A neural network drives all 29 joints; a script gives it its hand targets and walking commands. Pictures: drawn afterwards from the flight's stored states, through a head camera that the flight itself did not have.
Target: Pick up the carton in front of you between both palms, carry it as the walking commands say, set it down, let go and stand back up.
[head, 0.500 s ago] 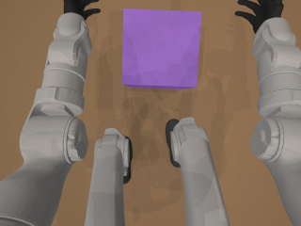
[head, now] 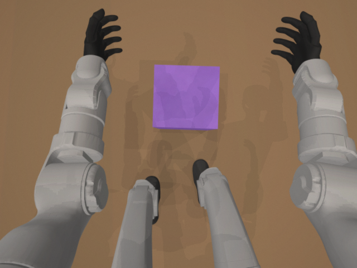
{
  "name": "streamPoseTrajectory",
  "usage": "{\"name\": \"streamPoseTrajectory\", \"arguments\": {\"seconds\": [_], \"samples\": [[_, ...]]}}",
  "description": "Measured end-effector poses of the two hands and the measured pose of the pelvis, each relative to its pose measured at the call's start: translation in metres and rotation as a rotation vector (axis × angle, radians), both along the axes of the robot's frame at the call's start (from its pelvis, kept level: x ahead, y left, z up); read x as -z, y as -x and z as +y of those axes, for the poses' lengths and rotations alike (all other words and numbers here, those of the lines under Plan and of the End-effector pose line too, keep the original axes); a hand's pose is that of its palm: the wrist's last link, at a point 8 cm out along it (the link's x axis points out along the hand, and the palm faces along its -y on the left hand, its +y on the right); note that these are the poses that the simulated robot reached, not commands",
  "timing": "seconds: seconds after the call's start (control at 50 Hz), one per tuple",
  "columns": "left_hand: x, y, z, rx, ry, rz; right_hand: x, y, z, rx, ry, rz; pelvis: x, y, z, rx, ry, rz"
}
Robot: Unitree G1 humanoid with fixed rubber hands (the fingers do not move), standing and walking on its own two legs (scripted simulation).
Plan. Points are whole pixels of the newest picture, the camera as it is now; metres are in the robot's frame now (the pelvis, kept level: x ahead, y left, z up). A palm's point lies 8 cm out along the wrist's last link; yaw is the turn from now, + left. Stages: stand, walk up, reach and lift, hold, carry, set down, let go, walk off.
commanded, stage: let go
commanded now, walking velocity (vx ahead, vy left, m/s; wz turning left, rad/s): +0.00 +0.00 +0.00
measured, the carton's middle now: (184, 102) +0.47 -0.07 -0.50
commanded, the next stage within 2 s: stand in 1.32 s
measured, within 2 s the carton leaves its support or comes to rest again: neither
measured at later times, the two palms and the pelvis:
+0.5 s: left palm (42, 129) +0.39 +0.17 +0.01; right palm (354, 125) +0.34 -0.27 +0.01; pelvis +0.06 -0.01 +0.11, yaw -2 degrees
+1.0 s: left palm out of the picture +0.26 +0.25 +0.09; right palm out of the picture +0.24 -0.21 +0.09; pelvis +0.09 +0.03 +0.15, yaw -3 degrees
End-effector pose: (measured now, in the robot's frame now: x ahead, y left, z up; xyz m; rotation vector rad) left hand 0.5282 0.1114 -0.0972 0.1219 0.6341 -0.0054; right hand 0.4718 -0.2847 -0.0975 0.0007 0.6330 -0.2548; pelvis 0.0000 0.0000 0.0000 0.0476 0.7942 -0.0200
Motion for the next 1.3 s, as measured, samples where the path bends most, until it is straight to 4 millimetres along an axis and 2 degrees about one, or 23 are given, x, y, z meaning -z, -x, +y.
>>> {"name": "streamPoseTrajectory", "arguments": {"seconds": [0.08, 0.14, 0.3, 0.44, 0.54, 0.72, 0.8, 0.9, 1.02, 1.18, 1.3], "samples": [[-0.016, 0.008, 0.003, -0.001, -0.027, 0.012, -0.015, 0.005, 0.002, -0.030, 0.020, 0.021, -0.019, -0.005, -0.002, 0.001, 0.001, -0.013], [-0.026, 0.024, 0.008, -0.007, -0.061, 0.034, -0.024, 0.017, 0.004, -0.069, 0.045, 0.055, -0.034, -0.011, -0.004, 0.002, 0.000, -0.033], [-0.056, 0.088, 0.029, -0.022, -0.099, 0.096, -0.057, 0.074, 0.003, -0.146, 0.084, 0.146, -0.075, -0.032, -0.009, 0.007, 0.007, -0.148], [-0.093, 0.123, 0.047, -0.006, -0.097, 0.104, -0.096, 0.114, 0.005, -0.152, 0.079, 0.151, -0.101, -0.050, -0.011, 0.013, 0.021, -0.264], [-0.115, 0.151, 0.062, 0.000, -0.093, 0.113, -0.120, 0.144, 0.017, -0.150, 0.074, 0.155, -0.117, -0.062, -0.008, 0.016, 0.032, -0.352], [-0.151, 0.213, 0.099, -0.009, -0.084, 0.129, -0.160, 0.205, 0.044, -0.151, 0.074, 0.171, -0.142, -0.080, 0.004, 0.014, 0.057, -0.551], [-0.166, 0.236, 0.115, -0.013, -0.085, 0.130, -0.174, 0.225, 0.054, -0.155, 0.075, 0.175, -0.150, -0.087, 0.011, 0.014, 0.067, -0.645], [-0.179, 0.256, 0.132, -0.018, -0.088, 0.133, -0.182, 0.234, 0.064, -0.166, 0.073, 0.175, -0.154, -0.091, 0.021, 0.016, 0.078, -0.743], [-0.186, 0.266, 0.143, -0.025, -0.086, 0.144, -0.184, 0.229, 0.073, -0.186, 0.071, 0.175, -0.155, -0.093, 0.027, 0.016, 0.083, -0.825], [-0.187, 0.265, 0.139, -0.024, -0.079, 0.151, -0.184, 0.225, 0.072, -0.188, 0.077, 0.184, -0.153, -0.094, 0.025, 0.014, 0.084, -0.866], [-0.182, 0.265, 0.133, -0.037, -0.085, 0.152, -0.185, 0.227, 0.061, -0.165, 0.112, 0.212, -0.152, -0.095, 0.019, 0.018, 0.083, -0.864]]}}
